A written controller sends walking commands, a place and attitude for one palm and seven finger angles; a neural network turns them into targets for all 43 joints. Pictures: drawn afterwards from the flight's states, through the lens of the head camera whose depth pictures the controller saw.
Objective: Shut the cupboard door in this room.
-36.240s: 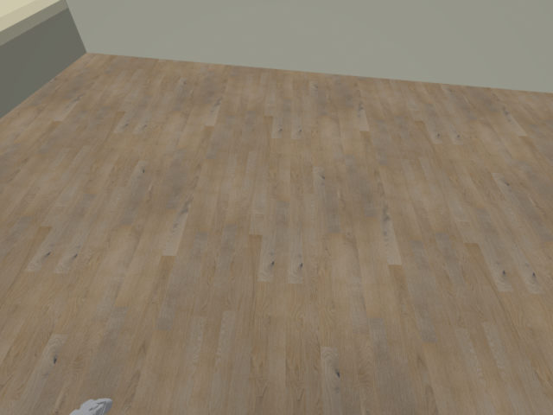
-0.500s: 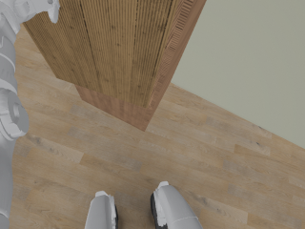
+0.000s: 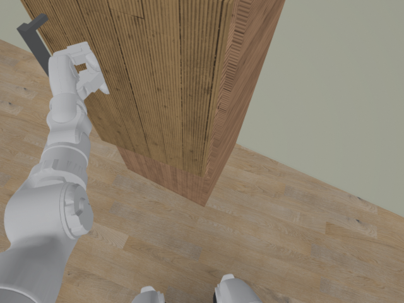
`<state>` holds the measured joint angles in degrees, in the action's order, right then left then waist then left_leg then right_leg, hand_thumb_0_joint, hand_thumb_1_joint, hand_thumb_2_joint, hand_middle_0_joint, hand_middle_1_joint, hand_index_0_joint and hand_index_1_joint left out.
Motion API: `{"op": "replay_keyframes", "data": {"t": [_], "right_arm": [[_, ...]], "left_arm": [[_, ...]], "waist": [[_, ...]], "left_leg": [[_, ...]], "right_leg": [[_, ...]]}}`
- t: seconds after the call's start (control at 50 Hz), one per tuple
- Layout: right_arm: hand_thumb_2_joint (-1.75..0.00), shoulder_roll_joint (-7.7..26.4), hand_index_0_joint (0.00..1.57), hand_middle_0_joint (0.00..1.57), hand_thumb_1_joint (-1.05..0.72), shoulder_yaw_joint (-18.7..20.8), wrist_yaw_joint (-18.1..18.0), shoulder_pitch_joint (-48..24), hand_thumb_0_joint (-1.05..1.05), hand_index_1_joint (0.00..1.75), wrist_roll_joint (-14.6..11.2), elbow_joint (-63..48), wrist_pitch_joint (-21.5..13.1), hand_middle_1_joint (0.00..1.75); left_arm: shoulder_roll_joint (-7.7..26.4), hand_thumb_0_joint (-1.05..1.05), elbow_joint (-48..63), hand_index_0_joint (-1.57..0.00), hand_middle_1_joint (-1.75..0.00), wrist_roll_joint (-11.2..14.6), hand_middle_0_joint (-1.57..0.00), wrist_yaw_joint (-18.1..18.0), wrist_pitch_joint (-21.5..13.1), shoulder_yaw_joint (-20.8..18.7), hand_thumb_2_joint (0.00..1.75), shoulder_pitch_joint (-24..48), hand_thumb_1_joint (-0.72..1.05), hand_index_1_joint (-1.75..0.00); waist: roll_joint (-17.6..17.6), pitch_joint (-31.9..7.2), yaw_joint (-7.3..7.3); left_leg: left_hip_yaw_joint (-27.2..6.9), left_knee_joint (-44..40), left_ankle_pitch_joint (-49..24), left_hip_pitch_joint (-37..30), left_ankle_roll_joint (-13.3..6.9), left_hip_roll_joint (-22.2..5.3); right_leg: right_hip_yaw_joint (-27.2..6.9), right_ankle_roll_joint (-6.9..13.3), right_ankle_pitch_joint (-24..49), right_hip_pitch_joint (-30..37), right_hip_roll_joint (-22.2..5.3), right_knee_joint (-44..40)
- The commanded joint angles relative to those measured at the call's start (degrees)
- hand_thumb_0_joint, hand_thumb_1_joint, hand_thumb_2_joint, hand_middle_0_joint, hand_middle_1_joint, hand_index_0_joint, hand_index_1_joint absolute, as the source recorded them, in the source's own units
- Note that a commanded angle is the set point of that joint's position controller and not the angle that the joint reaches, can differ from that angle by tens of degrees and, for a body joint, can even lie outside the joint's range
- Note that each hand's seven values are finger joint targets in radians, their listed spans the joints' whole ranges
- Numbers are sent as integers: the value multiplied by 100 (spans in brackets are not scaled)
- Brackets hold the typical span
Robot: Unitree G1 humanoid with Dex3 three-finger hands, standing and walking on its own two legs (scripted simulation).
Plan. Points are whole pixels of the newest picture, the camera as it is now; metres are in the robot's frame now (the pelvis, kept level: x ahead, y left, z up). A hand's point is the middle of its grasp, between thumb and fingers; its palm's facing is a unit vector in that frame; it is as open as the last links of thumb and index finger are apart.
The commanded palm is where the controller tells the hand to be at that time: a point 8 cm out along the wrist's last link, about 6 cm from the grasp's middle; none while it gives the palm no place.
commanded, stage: pull the fist back off the door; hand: left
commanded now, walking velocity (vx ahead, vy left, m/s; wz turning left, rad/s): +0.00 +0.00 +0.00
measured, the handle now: (48, 49) +0.63 +0.24 +0.10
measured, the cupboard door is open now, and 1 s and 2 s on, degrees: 6 6 6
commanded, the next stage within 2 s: draw the hand back to the body in 0.38 s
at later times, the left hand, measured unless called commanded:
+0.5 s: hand (103, 105) +0.46 +0.12 +0.11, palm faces +0.09 -1.00 -0.01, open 3.1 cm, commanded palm +0.43 +0.17 +0.10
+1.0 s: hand (46, 155) +0.35 +0.17 +0.15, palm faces +0.09 -1.00 -0.02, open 3.1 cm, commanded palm +0.30 +0.22 +0.16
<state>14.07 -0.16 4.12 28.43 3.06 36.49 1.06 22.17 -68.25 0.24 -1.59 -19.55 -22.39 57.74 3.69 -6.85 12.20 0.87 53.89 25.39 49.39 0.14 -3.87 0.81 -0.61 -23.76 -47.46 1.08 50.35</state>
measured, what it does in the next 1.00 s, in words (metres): stands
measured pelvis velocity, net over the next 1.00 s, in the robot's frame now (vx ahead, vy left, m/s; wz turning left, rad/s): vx -0.01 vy -0.01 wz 0.03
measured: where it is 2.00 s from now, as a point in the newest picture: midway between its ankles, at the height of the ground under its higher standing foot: outside the picture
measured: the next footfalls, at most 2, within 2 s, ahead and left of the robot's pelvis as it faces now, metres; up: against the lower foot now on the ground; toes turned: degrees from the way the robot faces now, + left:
none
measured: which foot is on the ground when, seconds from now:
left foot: down 0.00-1.00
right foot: down 0.00-1.00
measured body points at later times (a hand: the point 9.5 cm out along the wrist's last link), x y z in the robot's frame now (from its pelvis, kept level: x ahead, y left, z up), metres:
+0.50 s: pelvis -0.02 -0.01 +0.00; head +0.06 -0.01 +0.45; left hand +0.45 +0.17 +0.11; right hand +0.07 -0.27 -0.12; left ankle -0.01 +0.12 -0.68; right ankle -0.01 -0.13 -0.68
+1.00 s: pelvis -0.01 -0.01 +0.03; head +0.00 -0.03 +0.48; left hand +0.34 +0.23 +0.16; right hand +0.11 -0.27 -0.07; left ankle -0.01 +0.12 -0.68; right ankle -0.01 -0.13 -0.68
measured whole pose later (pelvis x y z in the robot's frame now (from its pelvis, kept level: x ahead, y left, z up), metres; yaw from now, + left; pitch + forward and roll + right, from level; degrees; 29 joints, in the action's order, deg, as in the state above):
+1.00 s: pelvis -0.01 -0.01 +0.03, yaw +2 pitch +5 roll +0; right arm 15.5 0.4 -2.8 16.9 -3.3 35.5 -1.9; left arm 13.9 -25.1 12.6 6.6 -11.4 -11.7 16.1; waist 3.2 -4.8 2.0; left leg 1.1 40.8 20.0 25.9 0.7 -2.3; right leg 0.9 0.0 -20.1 -24.9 -0.2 39.9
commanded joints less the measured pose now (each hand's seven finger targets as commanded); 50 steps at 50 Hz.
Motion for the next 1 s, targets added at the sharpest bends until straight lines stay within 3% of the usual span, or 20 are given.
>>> {"op": "replay_keyframes", "data": {"t": [0.0, 0.04, 0.1, 0.14, 0.2, 0.28, 0.32, 0.38, 0.44, 0.48, 0.54, 0.58, 0.64, 0.68, 0.72, 0.74, 0.8, 0.84, 0.92, 0.98], "right_arm": [[-90, 985, 20, 20, -90, 433, -103, 702, 0, 30, -74, -354, -21, 30], [-90, 965, 20, 20, -90, 456, -129, 601, 0, 30, -111, -377, -20, 30], [-90, 944, 20, 20, -90, 501, -167, 432, 0, 30, -145, -330, -42, 30], [-90, 916, 20, 20, -90, 503, -187, 308, 0, 30, -184, -338, -54, 30], [-90, 889, 20, 20, -90, 494, -220, 108, 0, 30, -221, -285, -74, 30], [-90, 865, 20, 20, -90, 439, -286, -148, 0, 30, -262, -302, -105, 30], [-90, 881, 20, 20, -90, 412, -334, -230, 0, 30, -260, -277, -111, 30], [-90, 861, 20, 20, -90, 369, -376, -324, 0, 30, -247, -235, -175, 30], [-90, 894, 20, 20, -90, 364, -380, -300, 0, 30, -220, -246, -216, 30], [-90, 880, 20, 20, -90, 346, -365, -320, 0, 30, -225, -241, -217, 30], [-90, 925, 20, 20, -90, 371, -357, -319, 0, 30, -252, -505, -178, 30], [-90, 870, 20, 20, -90, 360, -361, -402, 0, 30, -314, -680, -147, 30], [-90, 855, 20, 20, -90, 374, -423, -493, 0, 30, -403, -838, -147, 30], [-90, 825, 20, 20, -90, 373, -481, -640, 0, 30, -470, -867, -172, 30], [-90, 795, 20, 20, -90, 363, -536, -772, 0, 30, -495, -877, -230, 30], [-90, 786, 20, 20, -90, 348, -572, -881, 0, 30, -520, -912, -277, 30], [-90, 773, 20, 20, -90, 311, -646, -1056, 0, 30, -547, -800, -398, 30], [-90, 754, 20, 20, -90, 286, -692, -1244, 0, 30, -587, -859, -482, 30], [-90, 750, 20, 20, -90, 235, -738, -1546, 0, 30, -630, -947, -629, 30], [-90, 726, 20, 20, -90, 164, -770, -1809, 0, 30, -666, -1063, -714, 30]], "left_arm": [[715, 0, 1395, -130, -150, 260, -130, 147, -427, 220, 90, 1791, 90, -150], [472, 0, 1776, -130, -150, 381, -130, 192, -518, 401, 90, 1773, 90, -150], [384, 0, 2200, -130, -150, 478, -130, 163, -646, 428, 90, 1669, 90, -150], [205, 0, 2571, -130, -150, 467, -130, 137, -712, 657, 90, 1643, 90, -150], [-28, 0, 2541, -130, -150, 456, -130, 69, -675, 862, 90, 1530, 90, -150], [-44, 0, 2474, -130, -150, 463, -130, -7, -632, 885, 90, 1490, 90, -150], [158, 0, 2232, -130, -150, 440, -130, -50, -631, 765, 90, 1662, 90, -150], [150, 0, 1996, -130, -150, 382, -130, -56, -715, 845, 90, 2049, 90, -150], [333, 0, 1796, -130, -150, 378, -130, -27, -773, 671, 90, 1965, 90, -150], [159, 0, 1477, -130, -150, 405, -130, 29, -718, 777, 90, 1822, 90, -150], [607, 0, 1957, -130, -150, 518, -130, 151, -657, 279, 90, 856, 90, -150], [532, 0, 2610, -130, -150, 603, -130, 269, -570, 354, 90, 399, 90, -150], [553, 0, 3281, -130, -150, 790, -130, 365, -331, 289, 90, -423, 90, -150], [504, 0, 3836, -130, -150, 914, -130, 417, -207, 357, 90, -620, 90, -150], [440, 0, 4425, -130, -150, 968, -130, 472, -138, 496, 90, -771, 90, -150], [417, 0, 4745, -130, -150, 995, -130, 486, -127, 575, 90, -833, 90, -150], [344, 0, 4884, -130, -150, 1091, -130, 587, 33, 669, 90, -1226, 90, -150], [239, 0, 5191, -130, -150, 1130, -130, 682, 142, 828, 90, -1505, 90, -150], [243, 0, 5654, -124, -144, 1325, -124, 814, 484, 728, 90, -2384, 90, -144], [149, 0, 6104, -116, -135, 1387, -116, 910, 738, 834, 90, -2712, 90, -135]], "waist": [[-115, -2416, -186], [65, -2433, -207], [-44, -2610, -282], [214, -2645, -293], [4, -2417, -271], [-53, -2118, -334], [-349, -1933, -261], [-240, -1869, -204], [-214, -2162, -265], [-269, -2044, -243], [-194, -2718, -691], [-277, -2777, -814], [-700, -2445, -894], [-759, -2062, -884], [-594, -1931, -895], [-302, -1828, -896], [-376, -1361, -882], [-53, -1241, -939], [-269, -1168, -1149], [-326, -942, -1186]], "left_leg": [[8, -462, -2448, -1850, -144, 353], [3, -466, -2555, -2124, -131, 353], [-15, -445, -2682, -2327, -125, 344], [-16, -448, -2778, -2546, -116, 349], [-59, -506, -2474, -2520, -103, 340], [-47, -615, -2018, -2361, -97, 379], [-30, -631, -1699, -2101, -125, 393], [-56, -631, -1447, -2014, -120, 407], [-98, -571, -1529, -2043, -111, 411], [-95, -563, -1502, -1960, -99, 396], [2, -670, -1917, -2139, -104, 431], [72, -786, -2089, -2164, -119, 431], [183, -1002, -2011, -2080, -172, 434], [232, -1178, -1773, -2134, -191, 429], [226, -1328, -1659, -2346, -196, 421], [257, -1371, -1607, -2487, -206, 423], [181, -1576, -1251, -2606, -198, 409], [171, -1684, -1191, -2799, -196, 414], [100, -1877, -1383, -3034, -173, 406], [61, -2018, -1365, -3129, -167, 410]], "right_leg": [[139, 112, 2720, 1507, 227, -526], [152, 123, 2741, 1451, 219, -518], [144, 106, 2880, 1553, 210, -487], [133, 117, 2901, 1516, 190, -456], [157, 104, 2622, 1405, 174, -509], [144, 117, 2301, 1399, 135, -569], [88, 89, 2137, 1429, 110, -624], [55, 89, 1881, 1274, 78, -612], [55, 115, 1866, 1304, 73, -512], [74, 109, 1821, 1186, 75, -528], [42, 149, 2301, 1935, 96, -490], [46, 140, 2619, 2310, 109, -557], [18, 99, 2807, 2773, 119, -819], [-3, 58, 2634, 2810, 112, -1048], [4, 63, 2404, 2832, 111, -1190], [-27, 68, 2263, 2794, 100, -1273], [8, 58, 1713, 2628, 95, -1504], [17, 95, 1532, 2642, 83, -1580], [116, 118, 1699, 2882, 60, -1639], [156, 110, 1641, 2944, 26, -1715]]}}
